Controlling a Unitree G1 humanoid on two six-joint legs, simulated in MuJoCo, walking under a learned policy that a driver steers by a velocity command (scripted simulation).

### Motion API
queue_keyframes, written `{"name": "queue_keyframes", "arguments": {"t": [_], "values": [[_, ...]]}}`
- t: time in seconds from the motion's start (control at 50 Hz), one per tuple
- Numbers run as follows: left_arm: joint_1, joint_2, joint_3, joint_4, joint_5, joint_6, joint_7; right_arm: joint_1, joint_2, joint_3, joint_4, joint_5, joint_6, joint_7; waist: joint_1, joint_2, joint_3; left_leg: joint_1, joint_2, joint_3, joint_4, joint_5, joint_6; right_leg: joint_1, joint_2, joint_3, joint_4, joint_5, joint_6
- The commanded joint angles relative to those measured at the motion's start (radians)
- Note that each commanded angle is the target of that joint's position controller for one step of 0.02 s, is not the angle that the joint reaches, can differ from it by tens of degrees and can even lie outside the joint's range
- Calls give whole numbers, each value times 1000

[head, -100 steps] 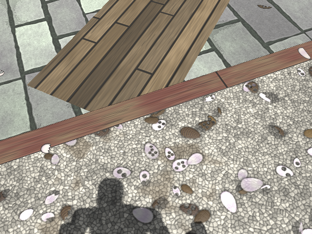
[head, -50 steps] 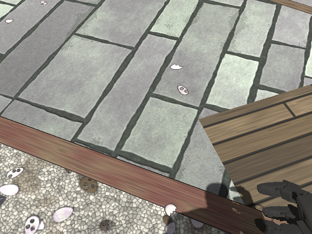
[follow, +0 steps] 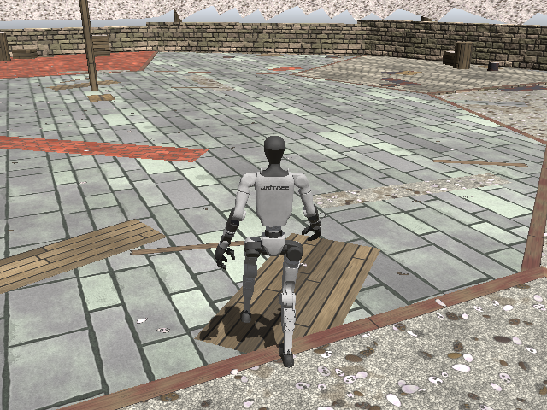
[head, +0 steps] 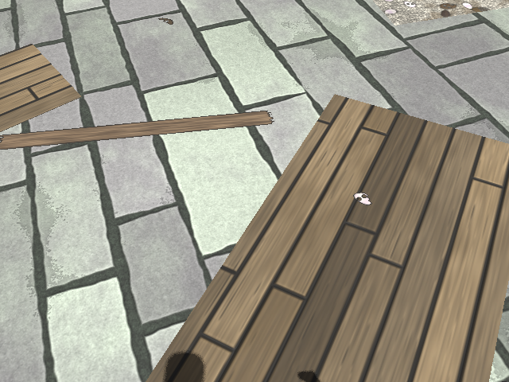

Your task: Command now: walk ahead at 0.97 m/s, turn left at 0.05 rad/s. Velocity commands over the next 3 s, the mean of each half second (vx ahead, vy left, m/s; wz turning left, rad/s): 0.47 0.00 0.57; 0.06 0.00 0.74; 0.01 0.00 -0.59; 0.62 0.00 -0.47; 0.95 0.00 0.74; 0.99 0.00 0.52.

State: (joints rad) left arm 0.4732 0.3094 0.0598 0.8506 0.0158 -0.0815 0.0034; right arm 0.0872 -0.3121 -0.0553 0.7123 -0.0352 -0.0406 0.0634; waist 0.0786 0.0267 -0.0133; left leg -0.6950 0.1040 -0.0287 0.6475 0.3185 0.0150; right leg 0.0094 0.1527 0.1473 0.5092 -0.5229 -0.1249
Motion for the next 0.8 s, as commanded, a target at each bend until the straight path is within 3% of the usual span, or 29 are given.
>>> {"name": "queue_keyframes", "arguments": {"t": [0.02, 0.06, 0.08, 0.1, 0.12, 0.14, 0.16, 0.18, 0.2, 0.22, 0.24, 0.26, 0.28, 0.3, 0.32, 0.36, 0.38, 0.44, 0.48, 0.52, 0.54, 0.56, 0.58, 0.6, 0.62, 0.68, 0.74, 0.8], "values": [[5, 131, 23, -28, 13, -25, 20, -132, -71, -16, -60, 12, -14, 14, 4, -85, 141, 66, -7, 21, -31, 74, 50, -172, -245, 86, -129, 276, -101], [48, 137, 19, 0, 41, -29, 29, -177, -68, -17, -61, 9, -19, -3, 35, -45, 211, 13, -40, 47, -134, 6, 69, -51, -247, 15, -97, 432, -79], [50, 136, 17, 12, 44, -32, 35, -166, -49, -12, -53, 7, -26, -12, 39, -39, 232, 59, -49, 53, -201, 15, 76, -33, -243, -21, -40, 535, -58], [52, 146, 12, 26, 38, -32, 39, -83, -45, -13, -21, -8, -38, -24, 4, 2, 198, 150, -74, 69, -278, 47, 81, 18, -222, -71, 85, 727, -33], [23, 152, 9, 36, 41, -32, 41, 110, -53, -21, 46, -20, -42, -33, -73, -17, 93, 302, -94, 87, -312, 141, 91, 67, -201, -94, 283, 852, -21], [-27, 130, 4, 39, 31, -28, 47, 340, -79, -36, 135, -23, -39, -39, -160, -44, -4, 501, -113, 103, -311, 183, 102, 47, -189, -102, 523, 924, -14], [-151, 133, 8, 24, 5, -26, 44, 589, -95, -55, 209, -19, -33, -34, -326, 19, -75, 714, -97, 95, -430, 322, 124, -7, -126, -185, 878, 898, 20], [-192, 56, -2, 5, 8, -21, 31, 618, -153, -71, 260, -34, -25, -30, -295, 202, 1, 904, -42, 49, -355, 380, 157, -402, 5, -255, 1334, -57, 64], [-25, 22, -21, -50, -42, -18, 39, 597, -246, -83, 220, -23, -35, -22, -132, 341, -158, 1380, 196, -267, 92, 1148, 292, -839, -6, -111, 1487, -254, 120], [-79, 71, -36, -67, -47, -17, 54, 591, -225, -87, 196, 3, -37, -24, -225, 156, -335, 1534, 283, -416, 28, 1094, 404, -1013, -61, -68, 1450, -131, 155], [-177, 102, -47, -92, -19, -16, 51, 478, -203, -85, 152, 14, -28, -49, -215, 17, -326, 1408, 277, -507, -117, 520, 443, -1046, -128, -29, 1304, 39, 140], [-230, 115, -49, -76, 21, -17, 42, 376, -160, -75, 124, 21, -19, -61, -183, -59, -232, 1119, 234, -512, -213, 350, 415, -915, -173, -51, 1202, 98, 127], [-294, 124, -42, -112, 52, -19, 24, 367, -118, -48, 138, 35, -29, -72, -140, -93, -147, 933, 205, -503, -252, 364, 384, -862, -184, -21, 1055, 171, 136], [-344, 117, -42, -139, 54, 4, 16, 360, -112, -40, 158, 45, -31, -75, -91, -130, -39, 662, 160, -447, -305, 459, 351, -740, -195, -36, 848, 166, 167], [-353, 96, -49, -152, 52, 23, 13, 346, -114, -37, 164, 38, -32, -64, -67, -133, -10, 520, 82, -377, -310, 494, 308, -617, -198, -57, 647, 163, 179], [-334, 35, -75, -156, 24, 34, 16, 302, -142, -47, 145, 16, -23, -56, -54, -31, -69, 437, -24, -289, -281, 609, 261, -469, -145, -108, 433, 268, 172], [-333, 30, -77, -159, 12, 36, 17, 280, -135, -50, 132, 20, -17, -53, -55, -6, -116, 433, -59, -262, -249, 592, 222, -408, -126, -112, 356, 353, 156], [-416, 43, -70, -188, 5, 43, 25, 285, -98, -54, 115, 48, 11, -56, -92, 3, -146, 401, -147, -279, -165, 353, 80, -299, -78, -113, 206, 539, 140], [-421, 56, -66, -189, 12, 37, 32, 279, -105, -62, 102, 40, 34, -67, -89, 20, -95, 384, -152, -375, -115, 150, 45, -268, -74, -58, 121, 534, 136], [-327, 74, -58, -156, 16, 16, 40, 229, -114, -71, 78, 37, 44, -75, -35, 21, -38, 344, -176, -410, 9, -35, 19, -161, -107, -9, -39, 599, 114], [-262, 125, -46, -149, 21, 5, 50, 273, -81, -65, 60, 46, 36, -73, -30, -97, -87, 268, -230, -330, 216, -326, -9, 7, -291, 125, -54, 891, 58], [-244, 140, -46, -175, 11, 18, 48, 434, -11, -54, 58, 57, 36, -86, -96, -253, -229, 199, -337, -155, 490, -1095, -13, 152, -612, 346, 4, 1359, -77], [-244, 108, -34, -178, -14, 38, 45, 466, -84, -60, 60, 33, 51, -92, -95, -240, -335, 158, -269, -66, 620, -1085, -13, 131, -692, 470, -13, 1254, -178], [-303, 52, -39, -202, -16, 52, 51, 379, -120, -69, 69, 6, 73, -84, -90, -132, -251, 132, -211, -41, 682, -962, -28, 30, -604, 410, -62, 985, -174], [-358, 13, -48, -208, -7, 65, 57, 305, -109, -68, 52, 1, 88, -71, -99, -101, -147, 126, -184, -36, 669, -883, -42, -79, -518, 281, -115, 779, -133], [-406, 50, -31, -196, 21, 80, 59, 267, -62, -52, 19, 22, 128, -43, -127, -166, -38, 198, -143, 2, 607, -787, -66, -277, -412, 54, -206, 591, -84], [-388, 72, -13, -183, 26, 74, 45, 223, -46, -35, -15, 31, 136, -28, -123, -176, -59, 262, -114, 31, 446, -759, -50, -296, -415, -45, -218, 529, -71], [-386, 116, 11, -184, 26, 74, 29, 163, -57, -25, -56, 35, 137, -10, -117, -196, -76, 380, -86, 61, 252, -734, -15, -334, -444, -113, -220, 402, -40]]}}
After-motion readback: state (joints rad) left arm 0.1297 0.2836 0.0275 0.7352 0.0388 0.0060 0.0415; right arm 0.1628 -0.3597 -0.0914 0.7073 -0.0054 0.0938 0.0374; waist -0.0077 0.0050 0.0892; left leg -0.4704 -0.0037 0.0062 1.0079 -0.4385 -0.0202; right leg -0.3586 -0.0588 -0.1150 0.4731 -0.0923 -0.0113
